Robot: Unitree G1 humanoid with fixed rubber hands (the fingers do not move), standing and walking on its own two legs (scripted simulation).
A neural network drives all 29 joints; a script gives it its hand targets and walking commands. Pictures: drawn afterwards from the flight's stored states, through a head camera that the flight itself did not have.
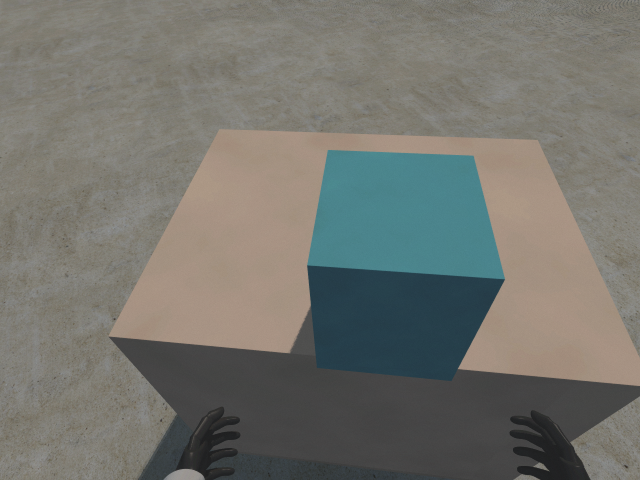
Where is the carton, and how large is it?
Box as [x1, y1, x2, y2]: [307, 150, 504, 380]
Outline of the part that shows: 328,150 307,263 317,367 451,380 504,279 473,156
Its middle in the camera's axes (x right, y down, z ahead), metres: +0.10 +0.04 +0.56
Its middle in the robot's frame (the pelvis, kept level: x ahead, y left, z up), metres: +0.41 -0.07 +0.03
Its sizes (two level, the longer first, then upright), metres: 0.210 0.200 0.250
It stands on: a pedestal, 0.68 m high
